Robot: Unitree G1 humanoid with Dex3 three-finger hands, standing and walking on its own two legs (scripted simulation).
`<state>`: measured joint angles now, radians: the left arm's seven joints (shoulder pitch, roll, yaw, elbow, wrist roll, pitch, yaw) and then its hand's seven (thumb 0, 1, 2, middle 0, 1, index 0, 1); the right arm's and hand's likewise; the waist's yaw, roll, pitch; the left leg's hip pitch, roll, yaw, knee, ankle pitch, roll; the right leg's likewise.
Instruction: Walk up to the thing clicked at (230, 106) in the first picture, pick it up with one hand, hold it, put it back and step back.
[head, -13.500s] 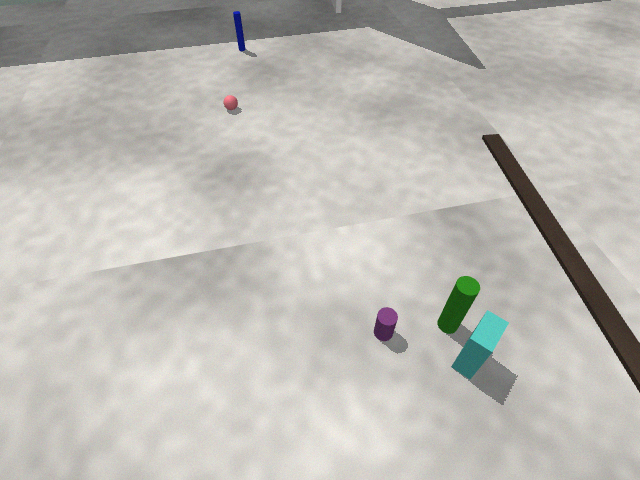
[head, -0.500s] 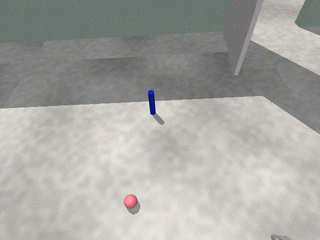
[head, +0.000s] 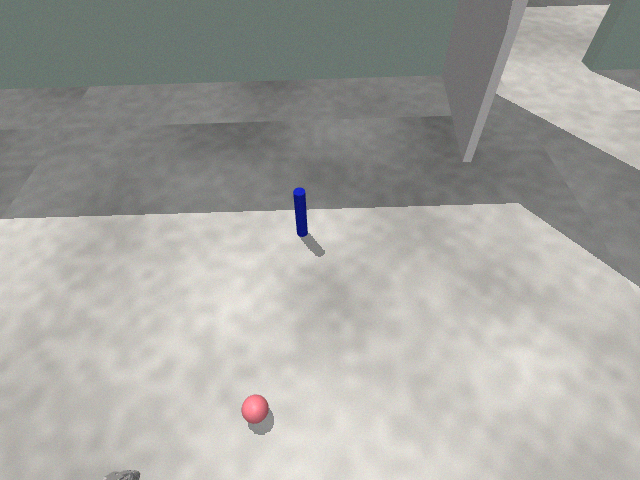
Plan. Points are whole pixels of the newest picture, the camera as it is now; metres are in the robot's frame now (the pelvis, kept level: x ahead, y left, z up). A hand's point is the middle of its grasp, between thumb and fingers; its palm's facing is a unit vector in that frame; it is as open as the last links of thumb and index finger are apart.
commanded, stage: stand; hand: left
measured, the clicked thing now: (255, 408) +0.42 +0.22 -0.74
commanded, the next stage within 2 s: walk up in 1.60 s
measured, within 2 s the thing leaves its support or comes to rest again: neither
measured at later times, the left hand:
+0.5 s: hand out of the picture +0.06 +0.25 -0.15, palm faces -0.02 -0.94 -0.35, open 7.4 cm
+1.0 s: hand out of the picture +0.08 +0.26 -0.16, palm faces -0.02 -0.94 -0.35, open 7.4 cm
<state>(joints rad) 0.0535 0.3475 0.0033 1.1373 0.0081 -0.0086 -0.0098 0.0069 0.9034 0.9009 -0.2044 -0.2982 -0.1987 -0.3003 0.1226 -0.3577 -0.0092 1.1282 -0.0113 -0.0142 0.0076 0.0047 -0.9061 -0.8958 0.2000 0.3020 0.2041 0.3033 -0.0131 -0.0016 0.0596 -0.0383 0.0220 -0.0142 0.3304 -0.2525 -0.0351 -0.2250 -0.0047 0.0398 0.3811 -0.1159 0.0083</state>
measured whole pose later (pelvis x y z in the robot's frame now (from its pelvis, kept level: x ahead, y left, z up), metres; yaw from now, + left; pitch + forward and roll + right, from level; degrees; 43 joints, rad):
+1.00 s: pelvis +0.01 +0.00 +0.00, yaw +1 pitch -2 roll +0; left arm 0.09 0.35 0.00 1.14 0.01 0.00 -0.01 0.01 0.90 0.90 -0.20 -0.30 -0.20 -0.30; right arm 0.14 -0.36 -0.01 1.12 -0.01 -0.01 0.01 0.00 -0.91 -0.90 0.20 0.30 0.20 0.30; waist -0.01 0.00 0.06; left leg -0.05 0.02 -0.03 0.34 -0.27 -0.03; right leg -0.22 -0.01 0.02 0.38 -0.13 0.01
